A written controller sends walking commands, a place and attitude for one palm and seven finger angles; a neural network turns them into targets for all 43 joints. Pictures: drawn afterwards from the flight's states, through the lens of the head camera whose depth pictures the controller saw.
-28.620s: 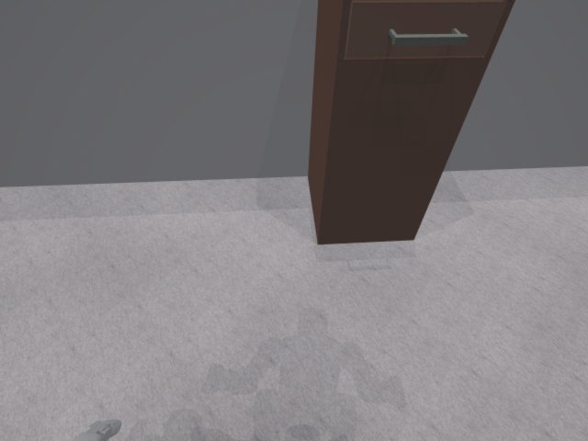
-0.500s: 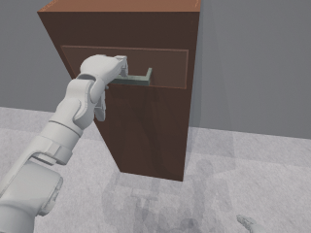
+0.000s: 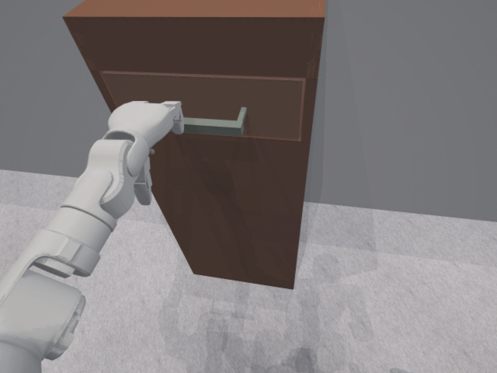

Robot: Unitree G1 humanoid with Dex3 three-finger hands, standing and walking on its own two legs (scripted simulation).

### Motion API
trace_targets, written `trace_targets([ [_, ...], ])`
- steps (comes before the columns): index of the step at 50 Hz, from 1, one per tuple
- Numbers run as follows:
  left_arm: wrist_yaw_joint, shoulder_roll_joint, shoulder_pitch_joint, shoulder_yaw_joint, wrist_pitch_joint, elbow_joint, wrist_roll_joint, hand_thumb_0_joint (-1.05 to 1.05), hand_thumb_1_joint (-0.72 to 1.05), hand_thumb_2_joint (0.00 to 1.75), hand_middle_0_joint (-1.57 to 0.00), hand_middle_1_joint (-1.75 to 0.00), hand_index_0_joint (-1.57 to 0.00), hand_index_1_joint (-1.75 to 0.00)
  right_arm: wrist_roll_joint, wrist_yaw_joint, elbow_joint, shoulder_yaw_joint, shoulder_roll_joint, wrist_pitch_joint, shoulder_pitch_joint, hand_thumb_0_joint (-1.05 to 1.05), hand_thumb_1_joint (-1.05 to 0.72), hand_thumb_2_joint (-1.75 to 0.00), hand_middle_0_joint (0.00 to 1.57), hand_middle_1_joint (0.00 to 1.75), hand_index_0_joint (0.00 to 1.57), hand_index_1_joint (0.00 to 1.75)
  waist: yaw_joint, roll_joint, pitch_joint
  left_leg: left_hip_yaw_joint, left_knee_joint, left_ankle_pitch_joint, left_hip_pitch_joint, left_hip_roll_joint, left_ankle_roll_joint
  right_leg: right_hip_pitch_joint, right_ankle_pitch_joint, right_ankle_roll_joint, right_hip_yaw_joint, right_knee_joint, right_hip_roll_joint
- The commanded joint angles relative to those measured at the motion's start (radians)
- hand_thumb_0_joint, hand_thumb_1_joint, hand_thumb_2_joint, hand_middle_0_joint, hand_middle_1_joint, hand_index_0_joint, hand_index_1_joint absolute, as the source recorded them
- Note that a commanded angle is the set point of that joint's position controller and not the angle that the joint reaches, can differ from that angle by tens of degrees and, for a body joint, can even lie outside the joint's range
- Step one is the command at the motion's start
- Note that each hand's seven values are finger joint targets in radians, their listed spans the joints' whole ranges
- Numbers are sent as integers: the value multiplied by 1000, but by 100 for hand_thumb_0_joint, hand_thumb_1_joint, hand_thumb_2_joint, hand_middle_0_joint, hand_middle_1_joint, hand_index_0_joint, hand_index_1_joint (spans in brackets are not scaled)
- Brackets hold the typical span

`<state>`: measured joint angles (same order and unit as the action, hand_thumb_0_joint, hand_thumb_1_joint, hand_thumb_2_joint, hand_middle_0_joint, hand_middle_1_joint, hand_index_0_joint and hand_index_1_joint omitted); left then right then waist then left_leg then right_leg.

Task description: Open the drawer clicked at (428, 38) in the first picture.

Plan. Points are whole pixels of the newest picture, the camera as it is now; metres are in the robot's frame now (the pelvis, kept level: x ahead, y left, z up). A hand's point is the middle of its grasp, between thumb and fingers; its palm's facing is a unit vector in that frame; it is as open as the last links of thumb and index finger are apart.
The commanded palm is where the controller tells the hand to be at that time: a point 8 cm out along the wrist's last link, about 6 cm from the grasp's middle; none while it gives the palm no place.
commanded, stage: re-aim the fingers above the handle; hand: left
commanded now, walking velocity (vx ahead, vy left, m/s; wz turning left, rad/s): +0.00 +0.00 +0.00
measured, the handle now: (198, 118) +0.54 +0.15 +0.12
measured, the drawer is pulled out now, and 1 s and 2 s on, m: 0.00 0.00 0.00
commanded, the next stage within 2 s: lower the fingers behind the handle in 0.16 s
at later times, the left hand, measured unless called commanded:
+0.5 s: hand (128, 135) +0.44 +0.24 +0.16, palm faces -0.15 +0.08 -0.99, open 13.9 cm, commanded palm +0.43 +0.19 +0.22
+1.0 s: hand (164, 136) +0.48 +0.20 +0.13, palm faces -0.07 +0.05 -1.00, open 13.9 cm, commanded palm +0.44 +0.18 +0.19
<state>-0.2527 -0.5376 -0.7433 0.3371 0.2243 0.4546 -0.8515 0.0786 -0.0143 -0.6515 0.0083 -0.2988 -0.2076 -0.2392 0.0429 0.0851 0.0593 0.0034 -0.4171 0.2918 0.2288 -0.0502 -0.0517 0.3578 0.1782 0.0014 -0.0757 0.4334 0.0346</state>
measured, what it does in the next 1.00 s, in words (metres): stands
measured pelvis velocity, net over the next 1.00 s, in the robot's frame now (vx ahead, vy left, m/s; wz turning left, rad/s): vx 0.00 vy -0.01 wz -0.06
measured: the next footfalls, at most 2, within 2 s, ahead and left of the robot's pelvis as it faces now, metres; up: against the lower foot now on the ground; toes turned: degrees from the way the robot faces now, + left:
none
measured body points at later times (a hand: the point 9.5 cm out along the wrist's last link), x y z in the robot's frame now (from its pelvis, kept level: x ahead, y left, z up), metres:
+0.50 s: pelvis +0.00 +0.00 +0.00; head +0.04 -0.04 +0.45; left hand +0.45 +0.23 +0.21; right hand +0.11 -0.24 -0.15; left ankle -0.06 +0.09 -0.74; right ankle +0.02 -0.12 -0.74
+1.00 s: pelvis +0.00 -0.01 +0.00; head +0.06 -0.05 +0.44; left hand +0.47 +0.19 +0.18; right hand +0.09 -0.25 -0.15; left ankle -0.06 +0.09 -0.74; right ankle +0.02 -0.12 -0.74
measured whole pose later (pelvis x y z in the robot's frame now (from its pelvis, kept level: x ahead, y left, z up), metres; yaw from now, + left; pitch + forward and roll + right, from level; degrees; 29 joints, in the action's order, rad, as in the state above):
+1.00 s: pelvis +0.00 -0.01 +0.00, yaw -3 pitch +11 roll +0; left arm -0.04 -0.52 -0.84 0.16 0.12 0.77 -0.97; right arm 0.05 -0.01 -0.64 0.02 -0.25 -0.21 -0.23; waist -0.01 0.10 0.08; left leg 0.05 -0.46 0.32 0.33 -0.03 -0.04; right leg 0.48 0.18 0.01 -0.03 0.47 0.01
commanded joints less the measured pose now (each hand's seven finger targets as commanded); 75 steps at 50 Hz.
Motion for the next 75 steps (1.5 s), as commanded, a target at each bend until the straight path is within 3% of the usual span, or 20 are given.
trace_targets([
  [1,48,5,-722,-48,-293,-521,71,0,-50,30,-30,-120,-30,-120,-29,-45,139,-44,-86,121,106,0,-90,-90,20,30,20,30,-136,22,329,-88,-16,-414,-220,24,27,-62,-126,43,35,19,-44],
  [4,231,-298,-689,-380,-375,-511,56,0,-50,30,-30,-120,-30,-120,-54,-53,112,-34,-79,149,76,0,-90,-90,20,30,20,30,-18,95,441,-69,-31,-579,-184,11,104,-167,-234,62,27,45,-56],
  [6,309,-324,-646,-427,-346,-352,37,0,-50,30,-30,-120,-30,-120,-44,-48,96,5,-35,148,105,0,-90,-90,20,30,20,30,16,-22,426,-34,-14,-590,-47,5,103,-317,-345,59,26,70,-40],
  [9,340,-311,-547,-382,-318,-175,44,0,-50,30,-30,-120,-30,-120,-26,-52,87,31,-25,89,158,0,-90,-90,20,30,20,30,13,-201,361,30,10,-463,72,17,62,-431,-405,43,60,58,-18],
  [12,332,-300,-491,-330,-254,32,14,0,-50,30,-30,-120,-30,-120,-19,-58,92,48,-40,39,182,0,-90,-90,20,30,20,30,1,-214,270,56,25,-334,153,34,56,-373,-307,26,75,40,-11],
  [17,262,-293,-387,-316,-86,239,-93,0,-50,30,-30,-120,-30,-120,-15,-26,135,19,-88,0,189,0,-90,-90,20,30,20,30,25,-122,326,59,60,-315,173,49,69,-357,-271,33,70,35,-2],
  [21,81,-38,-386,-73,30,72,-98,0,-50,30,-30,-120,-30,-120,12,4,196,-20,-121,-8,173,0,-90,-90,20,30,20,30,-78,-187,354,34,32,-384,63,54,26,-290,-321,27,51,8,-19],
  [24,-20,75,-554,30,-102,-259,-25,0,-50,30,-30,-120,-30,-120,-6,-14,215,-37,-111,34,147,0,-90,-90,20,30,20,30,-145,-174,397,-20,-21,-422,-86,30,-14,-186,-280,21,51,15,-33],
  [28,56,-107,-679,-141,-310,-444,34,0,-50,30,-30,-120,-30,-120,-36,-55,140,-57,-93,108,65,0,-90,-90,20,30,20,30,-120,59,487,-78,-64,-555,-264,18,28,-101,-211,39,43,39,-45],
  [29,73,-75,-688,-106,-321,-397,35,0,-50,30,-30,-120,-30,-120,-42,-58,119,-59,-97,116,52,0,-90,-90,20,30,20,30,-133,76,439,-74,-78,-561,-262,11,43,-60,-201,43,39,35,-48],
  [32,145,-122,-685,-206,-392,-197,47,0,-50,30,-30,-120,-30,-120,-34,-56,59,-54,-93,126,-4,0,-90,-90,20,30,20,30,-116,-16,253,-71,-53,-426,-91,12,66,-28,-160,48,21,26,-50],
  [39,384,-287,-589,-401,-251,174,-95,0,-50,30,-30,-120,-30,-120,-52,-11,62,-34,-86,86,49,0,-90,-90,20,30,20,30,6,-64,373,-5,-23,-430,138,15,88,-235,-254,56,48,84,-36],
  [43,366,-215,-492,-306,-117,264,-187,0,-50,30,-30,-120,-30,-120,-49,1,102,-28,-90,49,87,0,-90,-90,20,30,20,30,2,-98,434,31,-9,-406,171,38,61,-310,-301,42,64,85,-24],
  [46,262,-159,-414,-253,-90,215,-151,0,-50,30,-30,-120,-30,-120,-31,-8,147,-44,-113,29,76,0,-90,-90,20,30,20,30,-42,-211,452,29,-14,-395,143,44,28,-330,-336,26,65,71,-25],
  [49,156,-75,-483,-173,-174,-18,-83,0,-50,30,-30,-120,-30,-120,-29,-27,188,-63,-114,35,72,0,-90,-90,20,30,20,30,-90,-213,464,6,-36,-416,50,31,2,-294,-346,18,68,53,-28],
  [51,133,-147,-503,-229,-264,-113,-62,0,-50,30,-30,-120,-30,-120,-39,-43,172,-69,-106,44,45,0,-90,-90,20,30,20,30,-89,-145,450,-6,-48,-420,0,23,-4,-262,-333,22,73,52,-34],
  [57,162,-100,-408,-219,-357,-57,-39,0,-50,30,-30,-120,-30,-120,-39,-33,118,-73,-96,44,-3,0,-90,-90,20,30,20,30,-74,-53,334,-19,-74,-495,-8,27,33,-130,-295,39,55,63,-48],
  [60,202,-77,-379,-219,-375,-140,-42,0,-50,30,-30,-120,-30,-120,-45,-11,120,-86,-87,44,-5,0,-90,-90,20,30,20,30,-52,1,399,-32,-101,-655,-51,33,54,-129,-341,43,56,88,-53],
  [70,322,-23,-395,-193,-238,-110,-120,0,-50,30,-30,-120,-30,-120,-54,35,102,-89,-87,31,32,0,-90,-90,20,30,20,30,-50,-29,444,-45,-143,-772,-46,51,77,-90,-358,45,36,132,-58],
  [75,331,-96,-426,-249,-194,-90,-137,0,-50,30,-30,-120,-30,-120,-59,23,111,-76,-87,26,53,0,-90,-90,20,30,20,30,-38,-53,484,-28,-135,-689,-5,40,62,-158,-373,44,44,139,-52],
])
